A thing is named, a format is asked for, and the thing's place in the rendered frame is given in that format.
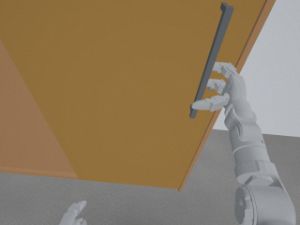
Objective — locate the handle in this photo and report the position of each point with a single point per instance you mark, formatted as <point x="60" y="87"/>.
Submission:
<point x="227" y="12"/>

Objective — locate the right robot upper arm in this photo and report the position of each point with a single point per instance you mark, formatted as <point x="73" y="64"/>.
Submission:
<point x="263" y="205"/>

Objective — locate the robot right hand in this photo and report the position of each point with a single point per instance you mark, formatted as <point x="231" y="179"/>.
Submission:
<point x="234" y="88"/>

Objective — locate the wardrobe door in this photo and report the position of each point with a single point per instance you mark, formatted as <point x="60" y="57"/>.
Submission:
<point x="26" y="139"/>
<point x="114" y="79"/>

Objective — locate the robot right forearm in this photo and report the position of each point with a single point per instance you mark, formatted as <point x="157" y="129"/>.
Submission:
<point x="252" y="163"/>

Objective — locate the robot left hand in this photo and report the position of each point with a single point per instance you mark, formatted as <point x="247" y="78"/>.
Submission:
<point x="69" y="218"/>

